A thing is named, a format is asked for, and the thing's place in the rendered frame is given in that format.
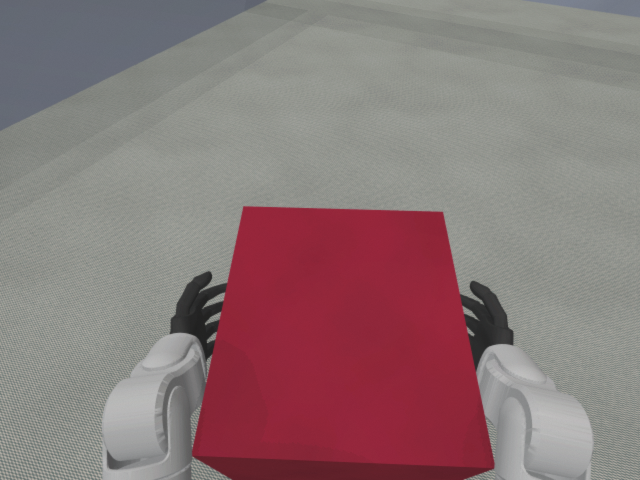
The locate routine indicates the carton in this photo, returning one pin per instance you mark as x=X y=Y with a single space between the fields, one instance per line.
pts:
x=342 y=353

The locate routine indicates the robot left forearm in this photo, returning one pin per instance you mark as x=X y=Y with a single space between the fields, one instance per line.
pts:
x=146 y=426

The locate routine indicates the right robot hand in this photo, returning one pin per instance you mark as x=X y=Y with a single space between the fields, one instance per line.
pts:
x=492 y=326

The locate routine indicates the left robot hand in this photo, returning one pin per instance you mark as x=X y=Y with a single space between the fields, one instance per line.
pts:
x=190 y=318

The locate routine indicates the robot right forearm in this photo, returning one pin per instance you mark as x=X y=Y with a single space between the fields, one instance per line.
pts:
x=542 y=434

